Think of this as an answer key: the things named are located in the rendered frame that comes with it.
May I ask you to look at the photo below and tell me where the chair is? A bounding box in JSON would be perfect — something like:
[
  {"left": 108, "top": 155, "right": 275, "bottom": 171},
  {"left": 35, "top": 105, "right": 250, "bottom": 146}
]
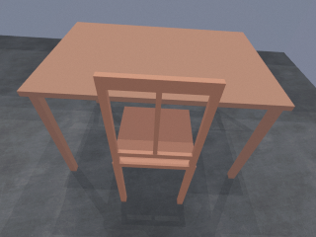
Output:
[{"left": 93, "top": 71, "right": 226, "bottom": 204}]

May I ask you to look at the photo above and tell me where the table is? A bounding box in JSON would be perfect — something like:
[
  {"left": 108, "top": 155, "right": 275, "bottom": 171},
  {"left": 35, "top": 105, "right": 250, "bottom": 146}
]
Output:
[{"left": 17, "top": 22, "right": 295, "bottom": 179}]

